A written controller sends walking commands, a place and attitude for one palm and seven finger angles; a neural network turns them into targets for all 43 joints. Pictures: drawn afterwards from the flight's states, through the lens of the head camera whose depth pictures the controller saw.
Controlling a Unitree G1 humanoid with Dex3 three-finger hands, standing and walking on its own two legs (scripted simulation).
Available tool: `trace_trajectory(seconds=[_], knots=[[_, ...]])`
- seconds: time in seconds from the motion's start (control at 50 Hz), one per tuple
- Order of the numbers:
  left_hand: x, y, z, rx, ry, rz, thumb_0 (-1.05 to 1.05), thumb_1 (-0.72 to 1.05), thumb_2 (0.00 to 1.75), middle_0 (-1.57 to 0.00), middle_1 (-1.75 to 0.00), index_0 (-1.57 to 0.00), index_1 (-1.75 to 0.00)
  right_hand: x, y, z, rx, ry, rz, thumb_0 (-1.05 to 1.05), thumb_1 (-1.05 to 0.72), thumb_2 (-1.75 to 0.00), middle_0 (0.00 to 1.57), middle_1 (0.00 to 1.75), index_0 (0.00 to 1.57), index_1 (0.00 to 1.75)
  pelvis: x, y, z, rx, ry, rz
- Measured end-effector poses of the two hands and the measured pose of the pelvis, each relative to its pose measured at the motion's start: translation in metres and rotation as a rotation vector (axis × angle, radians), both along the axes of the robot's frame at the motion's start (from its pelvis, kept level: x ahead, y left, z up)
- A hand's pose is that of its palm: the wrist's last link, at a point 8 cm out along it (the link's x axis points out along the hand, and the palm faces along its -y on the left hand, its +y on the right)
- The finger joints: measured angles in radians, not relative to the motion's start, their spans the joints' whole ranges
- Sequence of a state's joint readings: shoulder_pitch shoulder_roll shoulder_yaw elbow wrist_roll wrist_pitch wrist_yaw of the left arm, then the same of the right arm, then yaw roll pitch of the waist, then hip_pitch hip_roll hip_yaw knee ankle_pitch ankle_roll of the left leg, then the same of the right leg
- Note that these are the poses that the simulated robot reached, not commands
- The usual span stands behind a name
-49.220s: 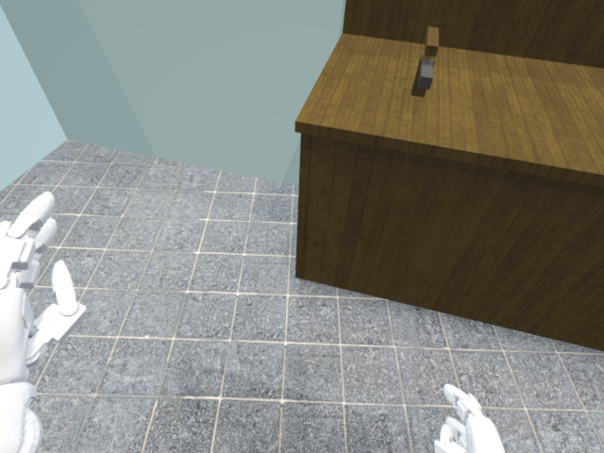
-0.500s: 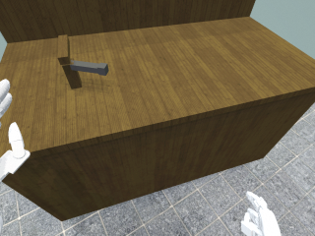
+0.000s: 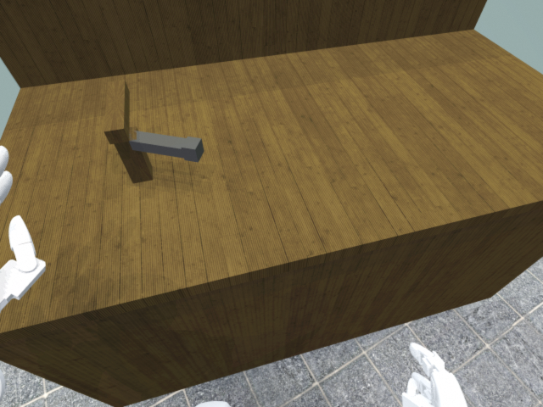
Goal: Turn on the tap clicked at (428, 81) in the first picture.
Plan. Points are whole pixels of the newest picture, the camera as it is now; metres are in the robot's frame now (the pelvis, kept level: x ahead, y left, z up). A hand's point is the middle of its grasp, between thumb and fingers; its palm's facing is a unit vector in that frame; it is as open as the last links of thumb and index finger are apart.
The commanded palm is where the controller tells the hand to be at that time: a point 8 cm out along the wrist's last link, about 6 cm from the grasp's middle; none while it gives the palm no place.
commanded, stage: come to a stop and stand still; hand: left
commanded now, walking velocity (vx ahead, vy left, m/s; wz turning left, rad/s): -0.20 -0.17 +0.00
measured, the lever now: (192, 149) +0.47 +0.17 +0.11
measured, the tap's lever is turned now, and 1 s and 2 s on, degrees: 62 62 62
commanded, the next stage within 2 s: none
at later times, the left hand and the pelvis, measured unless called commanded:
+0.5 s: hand (26, 263) +0.22 +0.28 +0.17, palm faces +0.45 -0.79 -0.41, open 7.4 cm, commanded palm +0.15 +0.28 +0.19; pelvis +0.00 +0.00 +0.02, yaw +1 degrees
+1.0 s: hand out of the picture +0.19 +0.36 +0.18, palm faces +0.48 -0.79 -0.38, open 7.4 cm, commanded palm +0.13 +0.36 +0.19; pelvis -0.03 +0.08 +0.01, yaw +0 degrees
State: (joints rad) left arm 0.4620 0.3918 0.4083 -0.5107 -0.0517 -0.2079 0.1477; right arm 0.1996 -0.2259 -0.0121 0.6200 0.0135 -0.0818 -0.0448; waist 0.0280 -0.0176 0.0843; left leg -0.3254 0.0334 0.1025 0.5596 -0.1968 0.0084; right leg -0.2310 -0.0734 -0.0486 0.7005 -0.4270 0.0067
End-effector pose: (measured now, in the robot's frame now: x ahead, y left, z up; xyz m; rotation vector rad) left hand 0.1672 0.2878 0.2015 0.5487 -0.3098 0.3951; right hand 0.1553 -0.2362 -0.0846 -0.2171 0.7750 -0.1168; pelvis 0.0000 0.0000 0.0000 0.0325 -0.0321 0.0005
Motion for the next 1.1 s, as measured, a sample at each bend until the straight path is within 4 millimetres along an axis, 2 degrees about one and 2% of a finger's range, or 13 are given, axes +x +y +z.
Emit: trace_trajectory(seconds=[0.12, 0.2, 0.26, 0.34, 0.46, 0.56, 0.62, 0.7, 0.74, 0.8, 0.94, 1.0, 1.1], knots=[[0.030, -0.008, -0.011, -0.085, -0.011, -0.041, 0.02, 0.89, 0.90, -0.21, -0.30, -0.21, -0.30, 0.023, 0.016, 0.016, 0.017, -0.086, 0.003, 0.02, -0.90, -0.90, 0.19, 0.30, 0.20, 0.30, 0.008, -0.001, 0.002, 0.018, -0.010, 0.003], [0.028, -0.026, 0.007, -0.058, -0.024, -0.098, 0.02, 0.89, 0.90, -0.21, -0.30, -0.21, -0.30, 0.030, 0.025, 0.024, 0.054, -0.117, 0.029, 0.02, -0.90, -0.90, 0.20, 0.30, 0.20, 0.30, 0.012, -0.006, 0.008, -0.033, -0.003, 0.015], [0.018, -0.029, 0.019, -0.013, -0.018, -0.107, 0.02, 0.89, 0.90, -0.21, -0.30, -0.21, -0.30, 0.032, 0.026, 0.026, 0.068, -0.116, 0.031, 0.01, -0.90, -0.90, 0.20, 0.30, 0.20, 0.30, 0.016, -0.008, 0.011, -0.046, 0.018, 0.008], [0.009, -0.015, 0.015, -0.014, 0.037, -0.043, 0.01, 0.88, 0.90, -0.21, -0.30, -0.21, -0.30, 0.031, 0.021, 0.023, 0.053, -0.091, 0.028, 0.01, -0.90, -0.90, 0.20, 0.30, 0.20, 0.30, 0.015, -0.006, 0.014, -0.046, 0.022, 0.004], [-0.001, 0.006, -0.017, -0.151, 0.117, 0.065, 0.01, 0.89, 0.90, -0.21, -0.30, -0.21, -0.30, 0.024, 0.015, 0.023, 0.003, -0.072, 0.030, 0.02, -0.90, -0.90, 0.20, 0.30, 0.20, 0.30, 0.007, 0.001, 0.016, -0.052, 0.006, 0.013], [0.021, 0.051, 0.004, -0.060, -0.009, 0.084, 0.02, 0.88, 0.90, -0.22, -0.30, -0.22, -0.30, 0.011, 0.016, 0.027, -0.040, -0.036, 0.080, 0.02, -0.90, -0.90, 0.20, 0.30, 0.20, 0.30, -0.017, 0.007, 0.015, -0.060, -0.011, -0.005], [0.029, 0.049, 0.005, -0.082, -0.039, 0.026, 0.02, 0.89, 0.90, -0.21, -0.30, -0.21, -0.30, 0.002, 0.020, 0.032, -0.024, -0.073, 0.055, 0.02, -0.90, -0.90, 0.20, 0.30, 0.20, 0.30, -0.029, 0.021, 0.014, -0.056, -0.017, -0.032], [0.019, 0.016, -0.009, -0.081, 0.043, -0.173, 0.02, 0.89, 0.90, -0.20, -0.30, -0.20, -0.30, -0.014, 0.033, 0.039, -0.004, -0.126, -0.008, 0.02, -0.90, -0.90, 0.20, 0.30, 0.20, 0.30, -0.032, 0.043, 0.012, -0.058, -0.013, -0.050], [0.010, 0.012, -0.016, -0.065, 0.100, -0.241, 0.02, 0.89, 0.90, -0.21, -0.30, -0.21, -0.30, -0.023, 0.042, 0.040, -0.002, -0.127, -0.037, 0.02, -0.90, -0.90, 0.20, 0.30, 0.20, 0.30, -0.030, 0.051, 0.012, -0.057, -0.008, -0.052], [-0.001, 0.030, -0.020, -0.034, 0.145, -0.231, 0.01, 0.88, 0.90, -0.22, -0.30, -0.22, -0.30, -0.035, 0.057, 0.038, -0.001, -0.096, -0.054, 0.02, -0.90, -0.90, 0.20, 0.30, 0.20, 0.30, -0.028, 0.060, 0.013, -0.062, -0.005, -0.043], [-0.016, 0.102, -0.012, -0.027, 0.051, 0.026, 0.01, 0.88, 0.90, -0.22, -0.30, -0.22, -0.30, -0.042, 0.094, 0.022, 0.020, -0.012, 0.036, 0.02, -0.90, -0.90, 0.20, 0.30, 0.20, 0.30, -0.029, 0.075, 0.012, -0.080, -0.022, -0.013], [-0.018, 0.106, -0.014, -0.087, 0.007, 0.048, 0.02, 0.89, 0.90, -0.21, -0.30, -0.21, -0.30, -0.036, 0.106, 0.022, 0.026, -0.024, 0.072, 0.02, -0.90, -0.90, 0.20, 0.30, 0.20, 0.30, -0.028, 0.083, 0.012, -0.084, -0.031, -0.010], [-0.011, 0.089, -0.023, -0.146, 0.012, -0.023, 0.02, 0.89, 0.90, -0.20, -0.30, -0.21, -0.30, -0.017, 0.122, 0.030, 0.047, -0.093, 0.105, 0.02, -0.90, -0.90, 0.20, 0.30, 0.20, 0.30, -0.028, 0.091, 0.012, -0.077, -0.033, -0.004]])
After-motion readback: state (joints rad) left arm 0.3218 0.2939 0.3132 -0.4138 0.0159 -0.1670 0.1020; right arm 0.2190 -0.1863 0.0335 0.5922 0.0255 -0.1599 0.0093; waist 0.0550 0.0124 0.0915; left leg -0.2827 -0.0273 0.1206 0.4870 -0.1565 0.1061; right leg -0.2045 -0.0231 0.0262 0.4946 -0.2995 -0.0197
